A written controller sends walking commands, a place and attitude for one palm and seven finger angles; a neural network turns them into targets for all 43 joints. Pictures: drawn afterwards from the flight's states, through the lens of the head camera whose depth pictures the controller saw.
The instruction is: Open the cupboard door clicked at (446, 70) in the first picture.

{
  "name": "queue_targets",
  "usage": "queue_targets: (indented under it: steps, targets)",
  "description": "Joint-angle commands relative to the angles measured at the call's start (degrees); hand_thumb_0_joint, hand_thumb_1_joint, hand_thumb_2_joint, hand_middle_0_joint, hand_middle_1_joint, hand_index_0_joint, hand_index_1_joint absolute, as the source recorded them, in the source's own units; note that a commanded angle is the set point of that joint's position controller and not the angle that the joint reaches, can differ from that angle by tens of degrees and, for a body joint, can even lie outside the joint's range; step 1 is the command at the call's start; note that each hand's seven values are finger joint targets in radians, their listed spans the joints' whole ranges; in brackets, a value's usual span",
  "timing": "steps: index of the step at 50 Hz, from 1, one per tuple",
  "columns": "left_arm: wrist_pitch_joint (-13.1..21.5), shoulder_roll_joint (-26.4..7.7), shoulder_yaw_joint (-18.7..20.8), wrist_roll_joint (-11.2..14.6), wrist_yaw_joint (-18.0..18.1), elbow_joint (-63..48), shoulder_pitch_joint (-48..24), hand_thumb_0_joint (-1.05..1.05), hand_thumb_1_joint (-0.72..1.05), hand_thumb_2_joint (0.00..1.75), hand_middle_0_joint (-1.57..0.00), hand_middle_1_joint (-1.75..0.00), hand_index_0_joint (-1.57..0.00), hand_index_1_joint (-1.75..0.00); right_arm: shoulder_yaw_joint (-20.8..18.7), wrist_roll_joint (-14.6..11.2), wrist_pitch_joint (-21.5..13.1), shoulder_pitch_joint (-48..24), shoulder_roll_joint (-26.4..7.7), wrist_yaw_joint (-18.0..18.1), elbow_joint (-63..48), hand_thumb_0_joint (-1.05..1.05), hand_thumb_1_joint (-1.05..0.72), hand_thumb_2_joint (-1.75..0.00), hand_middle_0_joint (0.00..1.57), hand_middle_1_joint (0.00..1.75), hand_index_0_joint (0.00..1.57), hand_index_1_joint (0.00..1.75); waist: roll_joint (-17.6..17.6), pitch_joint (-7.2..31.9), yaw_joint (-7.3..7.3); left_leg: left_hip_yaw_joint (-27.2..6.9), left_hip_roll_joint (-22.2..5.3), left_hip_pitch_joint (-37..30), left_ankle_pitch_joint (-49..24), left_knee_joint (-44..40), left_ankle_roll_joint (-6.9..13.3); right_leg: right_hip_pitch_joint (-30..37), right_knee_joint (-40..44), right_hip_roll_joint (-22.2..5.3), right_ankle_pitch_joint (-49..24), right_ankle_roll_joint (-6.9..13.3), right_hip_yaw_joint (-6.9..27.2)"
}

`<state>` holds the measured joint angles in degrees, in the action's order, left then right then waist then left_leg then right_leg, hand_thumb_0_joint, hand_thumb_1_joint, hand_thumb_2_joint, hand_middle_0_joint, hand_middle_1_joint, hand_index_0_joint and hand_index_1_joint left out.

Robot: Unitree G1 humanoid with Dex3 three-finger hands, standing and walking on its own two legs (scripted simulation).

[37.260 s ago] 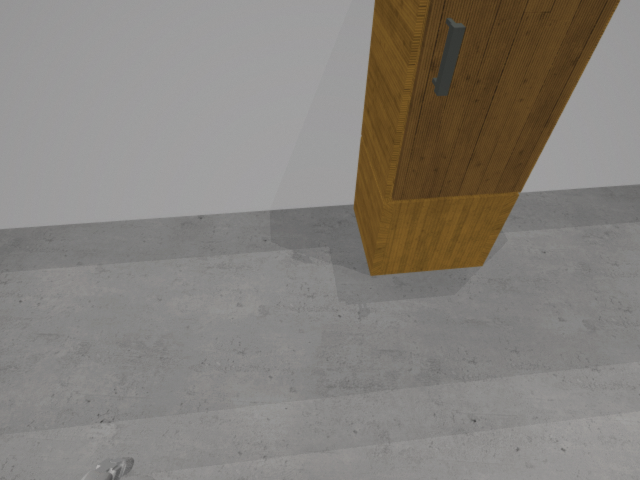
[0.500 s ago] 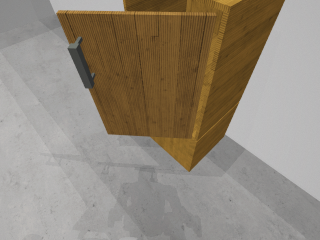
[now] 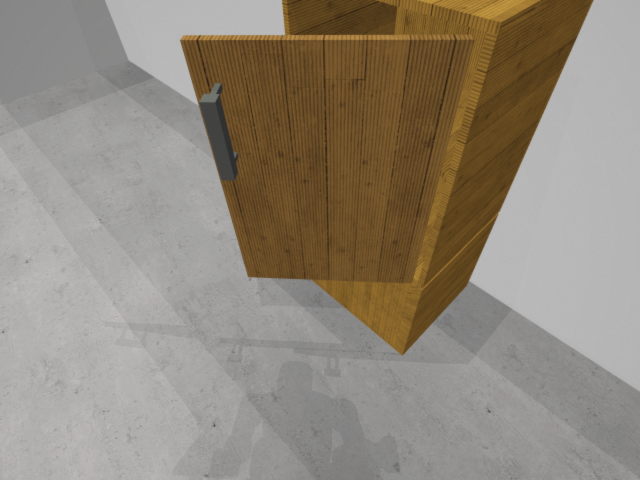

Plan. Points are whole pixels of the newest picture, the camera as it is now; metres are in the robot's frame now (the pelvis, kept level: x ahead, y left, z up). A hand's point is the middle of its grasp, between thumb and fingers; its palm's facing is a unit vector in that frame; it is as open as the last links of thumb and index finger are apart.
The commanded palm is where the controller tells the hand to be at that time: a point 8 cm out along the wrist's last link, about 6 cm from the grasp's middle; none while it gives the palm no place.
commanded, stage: come to a stop and stand still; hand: left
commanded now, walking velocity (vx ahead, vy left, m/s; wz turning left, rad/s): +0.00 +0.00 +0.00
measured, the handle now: (223, 132) +0.61 +0.21 +0.11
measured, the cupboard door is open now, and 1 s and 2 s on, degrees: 42 42 42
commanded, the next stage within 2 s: look again from close up in 1.18 s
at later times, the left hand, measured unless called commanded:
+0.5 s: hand out of the picture +0.02 +0.13 -0.17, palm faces -0.01 -0.98 -0.20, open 7.4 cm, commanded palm none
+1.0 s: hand out of the picture +0.05 +0.10 -0.16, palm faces +0.01 -0.98 -0.21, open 7.3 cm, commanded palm none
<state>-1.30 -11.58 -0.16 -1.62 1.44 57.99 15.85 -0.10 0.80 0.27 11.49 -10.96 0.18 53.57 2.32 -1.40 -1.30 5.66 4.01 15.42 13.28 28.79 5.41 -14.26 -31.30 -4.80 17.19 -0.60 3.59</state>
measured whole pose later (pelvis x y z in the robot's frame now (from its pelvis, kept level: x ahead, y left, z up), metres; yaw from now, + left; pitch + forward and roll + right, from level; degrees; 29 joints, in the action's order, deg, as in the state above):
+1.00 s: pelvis +0.04 -0.08 +0.01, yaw +0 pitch +0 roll +1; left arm 0.8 -9.7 -0.6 -0.9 1.4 62.8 14.5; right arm 0.3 0.5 -0.7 12.5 -10.0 1.3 63.9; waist 0.0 -1.6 -0.4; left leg 2.6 -1.9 10.7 13.5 24.4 -1.6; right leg -9.5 -26.9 1.0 17.3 1.6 0.8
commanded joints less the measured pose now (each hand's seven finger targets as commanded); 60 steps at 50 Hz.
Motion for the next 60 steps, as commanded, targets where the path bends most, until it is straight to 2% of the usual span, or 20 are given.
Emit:
queue_targets:
  steps: [1,2,8,13,15,19,23,27,30,36,39,42,43,51,53,56,60]
  targets:
    - [1.1,-6.04,1.02,0.03,0.45,-2.41,2.9,0.0,0.9,0.9,-0.2,-0.3,-0.2,-0.3,-2.25,0.32,-1.42,1.56,-8.76,0.48,-2.24,0.0,-0.9,-0.9,0.2,0.3,0.2,0.3,-1.57,-1.32,0.49,-14.97,-11.49,1.33,13.31,-15.78,-1.92,-2.18,2.98,1.26,1.45,1.83,-1.6]
    - [1.26,-6.41,0.97,-0.02,0.42,-2.38,3.04,0.0,0.9,0.9,-0.2,-0.3,-0.2,-0.3,-2.16,0.28,-1.47,1.43,-8.54,0.46,-1.9,0.0,-0.9,-0.9,0.2,0.3,0.2,0.3,-1.61,-1.41,0.17,-14.46,-11.13,1.56,12.51,-15.21,-1.69,-1.64,3.83,0.92,1.06,1.94,-1.45]
    - [1.91,-6.2,0.77,0.3,0.23,-0.96,3.23,0.0,0.9,0.9,-0.2,-0.3,-0.2,-0.3,-1.8,0.18,-1.98,2.75,-7.98,0.53,0.51,0.0,-0.9,-0.9,0.2,0.3,0.2,0.3,-1.3,0.78,0.69,-11.75,-10.29,-1.64,6.01,-13.28,-2.13,-0.95,6.06,-0.11,-2.26,2.07,0.07]
    - [2.15,-6.17,0.53,0.48,0.27,0.42,3.02,0.0,0.9,0.9,-0.2,-0.3,-0.2,-0.3,-1.52,-0.06,-2.19,3.59,-7.45,0.64,2.61,0.0,-0.9,-0.9,0.2,0.3,0.2,0.3,-2.06,0.4,0.81,-10.46,-9.88,-2.11,2.57,-11.93,-2.4,0.11,7.37,-0.71,-3.82,1.92,0.54]
    - [2.15,-5.87,0.45,0.55,0.26,1.06,3.08,0.0,0.9,0.9,-0.2,-0.3,-0.2,-0.3,-1.51,-0.02,-2.22,3.99,-7.3,0.74,3.43,0.0,-0.9,-0.9,0.2,0.3,0.2,0.3,-0.99,0.3,0.92,-10.04,-9.91,-2.62,2.21,-11.81,-2.61,-0.17,7.56,-0.56,-4.01,1.85,0.63]
    - [2.26,-5.55,0.3,0.61,0.32,1.77,2.73,0.0,0.9,0.9,-0.2,-0.3,-0.2,-0.3,-1.31,-0.18,-2.23,4.42,-6.71,0.84,4.6,0.0,-0.9,-0.9,0.2,0.3,0.2,0.3,-2.31,-0.45,1.04,-8.98,-9.65,-2.93,-0.32,-10.53,-2.91,-0.22,8.25,-0.75,-4.82,1.8,1.06]
    - [2.55,-5.31,0.31,0.73,0.44,2.34,2.72,0.0,0.9,0.9,-0.2,-0.3,-0.2,-0.3,-1.13,-0.26,-2.35,4.57,-6.11,1.0,5.6,0.0,-0.9,-0.9,0.2,0.3,0.2,0.3,-3.27,0.71,1.0,-7.81,-9.58,-4.8,-5.26,-8.39,-3.15,0.34,8.54,-1.02,-7.93,1.83,1.6]
    - [2.66,-5.06,0.24,0.71,0.5,2.53,2.26,0.0,0.9,0.9,-0.2,-0.3,-0.2,-0.3,-1.03,-0.27,-2.16,4.64,-5.42,1.06,6.36,0.0,-0.9,-0.9,0.2,0.3,0.2,0.3,-4.14,-0.49,1.2,-7.4,-9.49,-4.97,-6.04,-7.83,-3.51,-0.37,9.04,-0.96,-8.38,1.99,2.0]
    - [2.73,-4.92,0.36,0.84,0.51,2.68,2.22,0.0,0.9,0.9,-0.2,-0.3,-0.2,-0.3,-0.96,-0.19,-2.24,4.61,-5.21,1.15,6.84,0.0,-0.9,-0.9,0.2,0.3,0.2,0.3,-3.14,0.11,1.08,-7.11,-9.62,-5.44,-7.48,-7.61,-3.7,0.18,8.85,-0.9,-9.57,2.08,2.06]
    - [2.87,-4.97,0.47,0.87,0.51,2.7,2.01,0.0,0.9,0.9,-0.2,-0.3,-0.2,-0.3,-0.87,-0.13,-2.13,4.21,-5.15,1.27,7.41,0.0,-0.9,-0.9,0.2,0.3,0.2,0.3,-3.91,0.73,1.18,-6.74,-9.78,-6.63,-8.66,-7.13,-4.05,0.63,9.07,-0.8,-11.76,2.3,2.34]
    - [3.04,-5.19,0.64,0.82,0.54,2.78,2.29,0.0,0.9,0.9,-0.2,-0.3,-0.2,-0.3,-0.94,-0.13,-2.18,3.74,-5.05,1.36,7.58,0.0,-0.9,-0.9,0.2,0.3,0.2,0.3,-3.76,1.03,1.03,-6.35,-9.78,-7.15,-10.36,-6.43,-4.17,1.38,9.01,-1.01,-15.12,2.47,2.47]
    - [3.19,-5.52,0.81,0.76,0.6,2.62,2.06,0.0,0.9,0.9,-0.2,-0.3,-0.2,-0.3,-0.96,-0.18,-2.12,3.77,-4.93,1.44,7.73,0.0,-0.9,-0.9,0.2,0.3,0.2,0.3,-5.27,1.13,1.11,-6.09,-9.84,-7.27,-11.02,-6.06,-4.36,2.49,8.91,-0.99,-18.03,2.64,2.28]
    - [3.24,-5.68,0.83,0.79,0.61,2.53,2.13,0.0,0.9,0.9,-0.2,-0.3,-0.2,-0.3,-0.98,-0.17,-2.13,3.71,-5.23,1.45,7.76,0.0,-0.9,-0.9,0.2,0.3,0.2,0.3,-4.41,1.43,1.08,-5.88,-9.72,-7.27,-11.42,-5.87,-4.5,2.81,8.83,-1.21,-19.03,2.65,2.29]
    - [3.21,-5.94,1.06,0.95,0.58,2.66,2.1,0.0,0.9,0.9,-0.2,-0.3,-0.2,-0.3,-0.84,-0.11,-1.95,3.33,-5.11,1.64,8.26,0.0,-0.9,-0.9,0.2,0.3,0.2,0.3,-3.35,1.01,1.02,-5.89,-9.89,-7.71,-10.96,-6.18,-4.84,3.28,9.61,-1.07,-18.56,2.88,2.19]
    - [3.17,-5.97,1.06,0.88,0.61,2.64,1.95,0.0,0.9,0.9,-0.2,-0.3,-0.2,-0.3,-0.81,-0.13,-1.81,3.16,-5.22,1.68,8.36,0.0,-0.9,-0.9,0.2,0.3,0.2,0.3,-3.53,-0.43,1.01,-5.79,-9.87,-7.12,-10.51,-6.3,-4.89,2.96,10.01,-1.01,-18.68,2.85,2.14]
    - [3.13,-5.83,1.03,0.98,0.53,2.72,1.92,0.0,0.9,0.9,-0.2,-0.3,-0.2,-0.3,-0.7,-0.07,-1.81,3.29,-5.15,1.7,8.56,0.0,-0.9,-0.9,0.2,0.3,0.2,0.3,-3.07,-0.29,0.88,-6.01,-9.86,-7.19,-10.02,-6.73,-4.92,3.1,10.5,-0.96,-16.99,2.91,2.09]
    - [3.23,-6.07,1.21,0.99,0.53,2.61,1.85,0.0,0.9,0.9,-0.2,-0.3,-0.2,-0.3,-0.71,-0.06,-1.84,3.3,-5.27,1.77,8.6,0.0,-0.9,-0.9,0.2,0.3,0.2,0.3,-3.42,0.31,0.93,-6.06,-9.91,-7.5,-10.76,-6.61,-5.04,3.97,10.56,-0.94,-18.41,2.94,1.94]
